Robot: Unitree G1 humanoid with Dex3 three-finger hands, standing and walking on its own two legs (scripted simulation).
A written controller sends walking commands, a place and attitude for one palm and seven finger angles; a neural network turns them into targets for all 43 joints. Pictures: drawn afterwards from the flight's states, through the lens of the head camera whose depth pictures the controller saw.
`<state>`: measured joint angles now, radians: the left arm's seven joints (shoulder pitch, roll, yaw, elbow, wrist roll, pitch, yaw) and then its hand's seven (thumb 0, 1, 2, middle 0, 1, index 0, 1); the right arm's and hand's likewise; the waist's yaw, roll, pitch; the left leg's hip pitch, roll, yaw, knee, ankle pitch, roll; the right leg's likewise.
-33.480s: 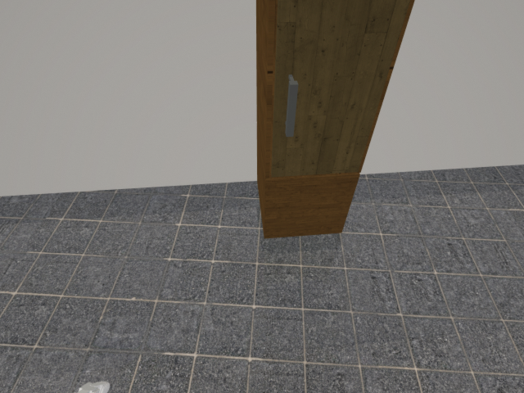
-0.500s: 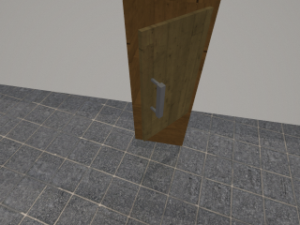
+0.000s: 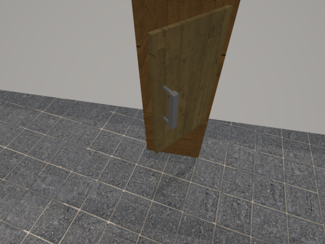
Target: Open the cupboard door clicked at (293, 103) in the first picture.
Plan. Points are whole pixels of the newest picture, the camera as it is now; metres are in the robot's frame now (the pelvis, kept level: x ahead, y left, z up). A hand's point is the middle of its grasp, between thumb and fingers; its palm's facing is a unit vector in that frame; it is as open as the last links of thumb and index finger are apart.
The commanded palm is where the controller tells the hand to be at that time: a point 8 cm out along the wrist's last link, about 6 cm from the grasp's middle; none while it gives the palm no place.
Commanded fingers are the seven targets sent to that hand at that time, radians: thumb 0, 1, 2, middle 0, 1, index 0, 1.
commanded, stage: look to check the result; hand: left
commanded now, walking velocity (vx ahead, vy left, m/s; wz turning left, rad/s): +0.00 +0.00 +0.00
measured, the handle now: (169, 108) +0.57 +0.01 -0.04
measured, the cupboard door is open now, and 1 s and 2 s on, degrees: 49 49 49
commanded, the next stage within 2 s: walk to a spot facing it in 0.04 s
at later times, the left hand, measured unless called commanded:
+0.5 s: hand out of the picture +0.06 +0.19 -0.18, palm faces -0.12 -0.96 -0.25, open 7.4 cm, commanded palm none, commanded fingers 0.00 0.90 0.90 -0.20 -0.30 -0.20 -0.30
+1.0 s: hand out of the picture +0.10 +0.15 -0.18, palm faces -0.32 -0.92 -0.25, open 7.4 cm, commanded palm none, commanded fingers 0.00 0.90 0.90 -0.20 -0.30 -0.20 -0.30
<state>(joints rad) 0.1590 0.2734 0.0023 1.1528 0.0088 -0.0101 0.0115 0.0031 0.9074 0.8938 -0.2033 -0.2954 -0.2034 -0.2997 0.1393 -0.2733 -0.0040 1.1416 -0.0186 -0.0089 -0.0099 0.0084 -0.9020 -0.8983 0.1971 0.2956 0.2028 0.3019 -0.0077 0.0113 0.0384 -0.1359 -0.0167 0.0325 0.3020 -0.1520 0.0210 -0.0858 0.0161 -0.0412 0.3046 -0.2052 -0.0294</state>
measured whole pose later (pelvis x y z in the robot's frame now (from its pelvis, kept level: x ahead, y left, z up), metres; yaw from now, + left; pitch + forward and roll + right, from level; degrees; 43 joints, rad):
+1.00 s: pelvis +0.00 -0.03 -0.01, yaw -25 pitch +2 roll +2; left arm 0.27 0.21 0.08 0.96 0.03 0.04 0.01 0.00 0.90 0.89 -0.21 -0.30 -0.21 -0.30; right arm 0.05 -0.21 -0.06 0.91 0.00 0.03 -0.03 0.01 -0.90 -0.90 0.19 0.30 0.20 0.30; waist 0.05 -0.04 0.07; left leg -0.40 0.01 -0.02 0.81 -0.43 -0.06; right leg -0.26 0.09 0.22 0.46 -0.22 -0.04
